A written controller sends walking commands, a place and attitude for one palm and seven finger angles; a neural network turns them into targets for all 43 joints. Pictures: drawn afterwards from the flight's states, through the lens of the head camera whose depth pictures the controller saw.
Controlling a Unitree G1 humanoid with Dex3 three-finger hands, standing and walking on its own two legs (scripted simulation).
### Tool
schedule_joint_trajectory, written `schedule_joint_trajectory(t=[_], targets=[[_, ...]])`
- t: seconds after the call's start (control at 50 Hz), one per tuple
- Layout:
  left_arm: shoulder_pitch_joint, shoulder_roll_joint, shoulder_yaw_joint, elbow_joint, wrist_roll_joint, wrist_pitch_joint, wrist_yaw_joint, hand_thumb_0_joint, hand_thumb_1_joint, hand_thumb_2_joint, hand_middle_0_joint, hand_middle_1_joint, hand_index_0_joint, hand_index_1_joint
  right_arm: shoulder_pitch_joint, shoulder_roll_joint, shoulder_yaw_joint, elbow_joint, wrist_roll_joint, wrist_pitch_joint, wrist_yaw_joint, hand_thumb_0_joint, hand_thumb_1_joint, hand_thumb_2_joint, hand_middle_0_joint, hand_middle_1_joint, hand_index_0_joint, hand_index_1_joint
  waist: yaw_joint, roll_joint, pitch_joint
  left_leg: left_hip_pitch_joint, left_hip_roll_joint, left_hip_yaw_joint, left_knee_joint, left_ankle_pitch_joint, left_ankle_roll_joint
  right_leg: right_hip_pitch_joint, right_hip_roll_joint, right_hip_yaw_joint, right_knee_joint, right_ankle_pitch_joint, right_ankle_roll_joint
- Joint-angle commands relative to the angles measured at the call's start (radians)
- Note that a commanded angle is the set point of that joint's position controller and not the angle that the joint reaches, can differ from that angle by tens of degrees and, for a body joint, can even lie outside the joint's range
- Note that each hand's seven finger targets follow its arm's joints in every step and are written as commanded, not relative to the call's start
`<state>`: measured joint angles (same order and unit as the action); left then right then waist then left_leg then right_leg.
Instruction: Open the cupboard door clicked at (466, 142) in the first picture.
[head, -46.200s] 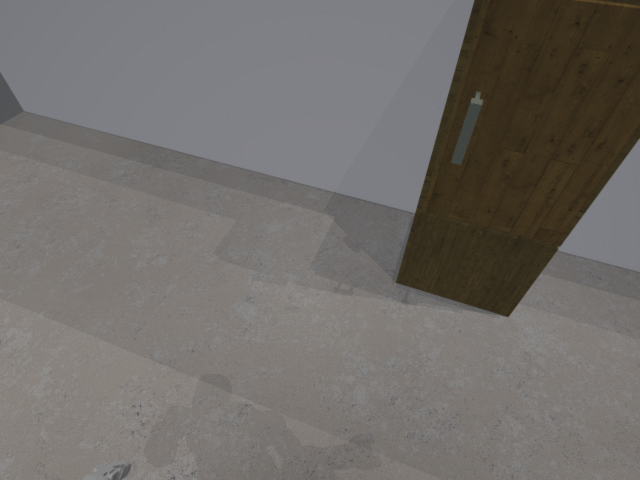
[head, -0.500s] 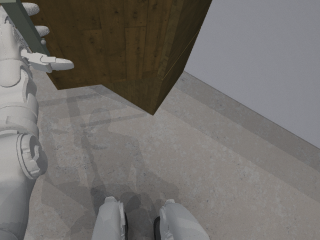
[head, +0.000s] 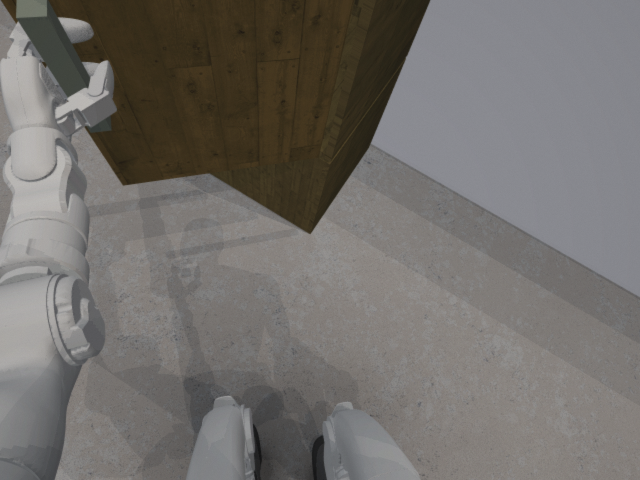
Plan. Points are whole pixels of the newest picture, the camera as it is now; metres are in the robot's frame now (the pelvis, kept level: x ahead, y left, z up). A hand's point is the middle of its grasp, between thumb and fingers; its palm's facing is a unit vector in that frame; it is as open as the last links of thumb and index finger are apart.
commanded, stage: close the thumb around the handle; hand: left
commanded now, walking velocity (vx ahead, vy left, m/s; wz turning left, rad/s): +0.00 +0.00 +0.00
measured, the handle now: (71, 60) +0.59 +0.24 +0.07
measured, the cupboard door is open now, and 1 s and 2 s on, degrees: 45 78 88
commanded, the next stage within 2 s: pull the door open along its arc in 0.14 s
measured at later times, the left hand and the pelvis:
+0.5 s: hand (101, 105) +0.53 +0.20 +0.07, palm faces +0.17 -0.99 -0.01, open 5.8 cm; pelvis +0.01 +0.00 +0.01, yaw -1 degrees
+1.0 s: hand (199, 221) +0.39 +0.10 +0.07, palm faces +0.44 -0.90 +0.04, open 6.5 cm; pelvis +0.02 -0.02 +0.03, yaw +1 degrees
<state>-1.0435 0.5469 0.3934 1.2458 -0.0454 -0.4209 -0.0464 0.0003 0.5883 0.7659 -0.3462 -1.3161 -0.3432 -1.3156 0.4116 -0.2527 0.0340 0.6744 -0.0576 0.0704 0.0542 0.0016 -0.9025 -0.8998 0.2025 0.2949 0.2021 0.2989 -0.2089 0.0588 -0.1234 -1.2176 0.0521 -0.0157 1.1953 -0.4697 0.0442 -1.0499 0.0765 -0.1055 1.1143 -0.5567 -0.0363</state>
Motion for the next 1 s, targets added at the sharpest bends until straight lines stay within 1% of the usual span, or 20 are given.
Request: schedule_joint_trajectory(t=[0.0, 0.02, 0.08, 0.12, 0.2, 0.22, 0.26, 0.28, 0.32, 0.4, 0.5, 0.58, 0.64, 0.66, 0.68, 0.7, 0.78, 0.82, 0.9, 0.98], targets=[[-0.505, 0.158, -0.020, -0.229, 0.013, -0.084, -0.022, 0.000, 0.900, 0.900, -0.400, -1.350, -0.400, -1.350, 0.223, -0.209, -0.068, -0.008, -0.004, -0.001, -0.019, 0.000, -0.900, -0.900, 0.200, 0.300, 0.200, 0.300, -0.053, 0.193, -0.540, 0.682, 0.007, -0.117, -0.089, 0.462, -0.013, -0.017, 0.014, 0.051, -0.130, 0.353, 0.008], [-0.488, 0.174, -0.001, -0.230, 0.014, -0.085, -0.022, 0.000, 0.900, 0.900, -0.400, -1.350, -0.400, -1.350, 0.226, -0.209, -0.069, -0.008, -0.005, 0.001, -0.019, 0.000, -0.900, -0.900, 0.200, 0.300, 0.200, 0.300, -0.043, 0.184, -0.560, 0.683, 0.005, -0.115, -0.085, 0.486, -0.014, 0.003, 0.013, 0.051, -0.125, 0.376, 0.007], [-0.484, 0.114, -0.045, -0.254, 0.011, -0.094, -0.031, 0.000, 0.900, 0.900, -0.400, -1.350, -0.400, -1.350, 0.225, -0.200, -0.071, -0.009, -0.007, 0.002, -0.014, 0.000, -0.900, -0.900, 0.200, 0.300, 0.200, 0.300, -0.043, 0.225, -0.573, 0.731, 0.007, -0.121, -0.083, 0.540, -0.020, -0.017, 0.013, 0.046, -0.119, 0.396, 0.004], [-0.469, 0.144, -0.024, -0.256, 0.011, -0.095, -0.028, 0.000, 0.900, 0.900, -0.400, -1.350, -0.400, -1.350, 0.221, -0.205, -0.072, -0.008, -0.006, 0.008, -0.013, 0.000, -0.900, -0.900, 0.200, 0.300, 0.200, 0.300, -0.037, 0.212, -0.570, 0.732, 0.010, -0.122, -0.087, 0.544, -0.023, -0.004, 0.015, 0.045, -0.121, 0.400, 0.005], [-0.450, 0.131, -0.025, -0.280, 0.003, -0.104, -0.027, 0.000, 0.900, 0.900, -0.400, -1.350, -0.400, -1.350, 0.211, -0.201, -0.074, -0.013, -0.004, 0.008, -0.011, 0.000, -0.900, -0.900, 0.200, 0.300, 0.200, 0.300, -0.028, 0.220, -0.584, 0.732, 0.005, -0.110, -0.086, 0.545, -0.020, 0.018, 0.015, 0.051, -0.126, 0.420, 0.006], [-0.444, 0.135, -0.023, -0.264, 0.002, -0.102, -0.029, 0.000, 0.900, 0.900, -0.400, -1.350, -0.400, -1.350, 0.211, -0.202, -0.073, -0.009, -0.003, 0.009, -0.011, 0.000, -0.900, -0.900, 0.200, 0.300, 0.200, 0.300, -0.036, 0.187, -0.567, 0.716, 0.006, -0.110, -0.087, 0.532, -0.018, 0.025, 0.016, 0.051, -0.130, 0.420, 0.008], [-0.420, 0.309, 0.094, -0.245, 0.014, -0.099, -0.030, 0.000, 0.900, 0.900, -0.400, -1.350, -0.400, -1.350, 0.213, -0.218, -0.065, -0.016, 0.000, 0.016, -0.022, 0.000, -0.900, -0.900, 0.200, 0.300, 0.200, 0.300, -0.011, 0.159, -0.567, 0.653, 0.003, -0.096, -0.087, 0.518, -0.010, 0.093, 0.016, 0.066, -0.127, 0.448, 0.010], [-0.397, 0.307, 0.098, -0.250, 0.011, -0.101, -0.035, 0.000, 0.900, 0.900, -0.400, -1.350, -0.400, -1.350, 0.213, -0.215, -0.064, -0.022, 0.001, 0.015, -0.022, 0.000, -0.900, -0.900, 0.200, 0.300, 0.200, 0.300, -0.001, 0.167, -0.580, 0.643, -0.003, -0.090, -0.083, 0.532, -0.007, 0.110, 0.016, 0.071, -0.121, 0.474, 0.010], [-0.324, 0.225, 0.049, -0.256, 0.000, -0.101, -0.056, 0.000, 0.900, 0.900, -0.400, -1.350, -0.400, -1.350, 0.193, -0.197, -0.060, -0.038, 0.008, 0.016, -0.018, 0.000, -0.900, -0.900, 0.200, 0.300, 0.200, 0.300, 0.012, 0.166, -0.564, 0.647, -0.004, -0.078, -0.093, 0.538, -0.010, 0.131, 0.014, 0.065, -0.125, 0.491, 0.010], [-0.208, 0.210, 0.059, -0.325, -0.027, -0.110, -0.074, 0.000, 0.900, 0.900, -0.400, -1.350, -0.400, -1.350, 0.175, -0.194, -0.068, -0.066, 0.015, 0.020, -0.017, 0.000, -0.900, -0.900, 0.200, 0.300, 0.200, 0.300, 0.048, 0.177, -0.600, 0.685, -0.005, -0.064, -0.107, 0.572, -0.014, 0.169, 0.013, 0.067, -0.129, 0.527, 0.013], [0.011, 0.116, 0.035, -0.393, -0.070, -0.101, -0.077, 0.000, 0.900, 0.900, -0.400, -1.350, -0.400, -1.350, 0.148, -0.181, -0.077, -0.103, 0.032, 0.024, -0.011, 0.000, -0.900, -0.900, 0.200, 0.300, 0.200, 0.300, 0.075, 0.066, -0.566, 0.631, -0.018, -0.035, -0.138, 0.553, -0.006, 0.275, 0.012, 0.072, -0.151, 0.603, 0.022], [0.204, 0.028, -0.005, -0.551, -0.100, -0.099, -0.071, 0.000, 0.900, 0.900, -0.400, -1.350, -0.400, -1.350, 0.111, -0.169, -0.089, -0.139, 0.044, 0.017, -0.004, 0.000, -0.900, -0.900, 0.200, 0.300, 0.200, 0.300, 0.116, 0.060, -0.563, 0.647, -0.028, -0.012, -0.166, 0.563, -0.007, 0.343, 0.007, 0.078, -0.164, 0.664, 0.021], [0.377, -0.067, -0.064, -0.636, -0.121, -0.089, -0.060, 0.000, 0.900, 0.900, -0.400, -1.350, -0.400, -1.350, 0.072, -0.156, -0.092, -0.161, 0.054, 0.009, 0.003, 0.000, -0.900, -0.900, 0.200, 0.300, 0.200, 0.300, 0.133, 0.008, -0.492, 0.623, -0.032, 0.000, -0.193, 0.539, -0.007, 0.370, 0.001, 0.073, -0.178, 0.680, 0.027], [0.406, -0.087, 0.087, -0.713, -0.188, -0.082, 0.083, 0.000, 0.900, 0.900, -0.400, -1.350, -0.400, -1.350, 0.043, -0.134, -0.096, -0.172, 0.043, -0.001, 0.001, 0.000, -0.900, -0.900, 0.200, 0.300, 0.200, 0.300, 0.210, 0.014, -0.510, 0.605, -0.035, 0.018, -0.202, 0.550, -0.018, 0.405, -0.004, 0.068, -0.177, 0.687, 0.030], [0.505, -0.161, 0.004, -0.732, -0.157, -0.074, 0.153, 0.000, 0.900, 0.900, -0.400, -1.350, -0.400, -1.350, 0.034, -0.128, -0.091, -0.176, 0.039, -0.011, 0.009, 0.000, -0.900, -0.900, 0.200, 0.300, 0.200, 0.300, 0.197, 0.021, -0.475, 0.607, -0.034, 0.014, -0.205, 0.556, -0.023, 0.386, -0.002, 0.061, -0.169, 0.681, 0.029], [0.567, -0.222, -0.016, -0.773, -0.165, -0.064, 0.209, 0.000, 0.900, 0.900, -0.400, -1.350, -0.400, -1.350, 0.015, -0.120, -0.090, -0.182, 0.038, -0.016, 0.018, 0.000, -0.900, -0.900, 0.200, 0.300, 0.200, 0.300, 0.202, 0.021, -0.450, 0.613, -0.032, 0.017, -0.209, 0.568, -0.027, 0.380, -0.008, 0.056, -0.171, 0.682, 0.029], [0.722, -0.256, -0.043, -0.918, -0.068, -0.050, 0.404, 0.000, 0.900, 0.900, -0.400, -1.350, -0.400, -1.350, -0.020, -0.113, -0.094, -0.203, 0.014, -0.011, 0.036, 0.000, -0.900, -0.900, 0.200, 0.300, 0.200, 0.300, 0.231, -0.034, -0.434, 0.582, -0.037, 0.020, -0.218, 0.568, -0.033, 0.445, -0.018, 0.063, -0.147, 0.698, 0.019], [0.762, -0.322, -0.094, -0.935, -0.017, -0.036, 0.487, 0.000, 0.900, 0.900, -0.400, -1.350, -0.400, -1.350, -0.049, -0.098, -0.091, -0.209, 0.007, -0.005, 0.039, 0.000, -0.900, -0.900, 0.200, 0.300, 0.200, 0.300, 0.229, -0.046, -0.403, 0.570, -0.038, 0.022, -0.224, 0.535, -0.035, 0.448, -0.026, 0.064, -0.150, 0.671, 0.019], [0.801, -0.420, -0.172, -0.998, 0.054, -0.016, 0.618, 0.000, 0.900, 0.900, -0.400, -1.350, -0.400, -1.350, -0.102, -0.077, -0.090, -0.223, -0.006, 0.001, 0.031, 0.000, -0.900, -0.900, 0.200, 0.300, 0.200, 0.300, 0.227, -0.098, -0.390, 0.558, -0.042, 0.018, -0.217, 0.491, -0.037, 0.473, -0.037, 0.073, -0.156, 0.671, 0.019], [0.806, -0.496, -0.248, -1.046, 0.102, 0.010, 0.673, 0.000, 0.900, 0.900, -0.400, -1.350, -0.400, -1.350, -0.148, -0.054, -0.084, -0.224, -0.020, -0.008, 0.012, 0.000, -0.900, -0.900, 0.200, 0.300, 0.200, 0.300, 0.220, -0.105, -0.388, 0.557, -0.048, 0.020, -0.208, 0.448, -0.039, 0.482, -0.048, 0.086, -0.173, 0.677, 0.023]])
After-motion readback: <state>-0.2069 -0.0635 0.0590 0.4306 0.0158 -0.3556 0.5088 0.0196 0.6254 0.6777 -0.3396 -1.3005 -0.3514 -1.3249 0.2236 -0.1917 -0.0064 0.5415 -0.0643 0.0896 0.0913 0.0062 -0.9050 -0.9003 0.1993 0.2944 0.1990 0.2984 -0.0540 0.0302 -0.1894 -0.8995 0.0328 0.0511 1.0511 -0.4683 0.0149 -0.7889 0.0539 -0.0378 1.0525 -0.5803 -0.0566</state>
